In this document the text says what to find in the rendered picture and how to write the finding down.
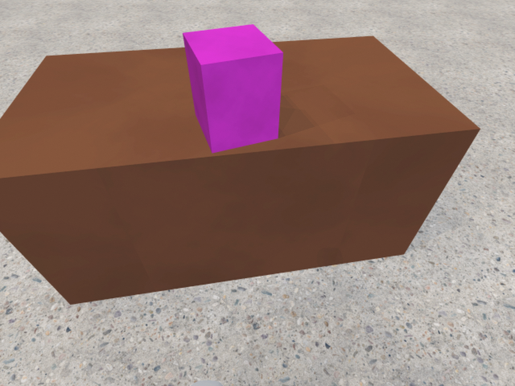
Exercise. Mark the carton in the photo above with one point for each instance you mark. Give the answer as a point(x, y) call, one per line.
point(236, 79)

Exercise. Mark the pedestal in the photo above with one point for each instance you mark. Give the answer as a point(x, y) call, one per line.
point(108, 186)

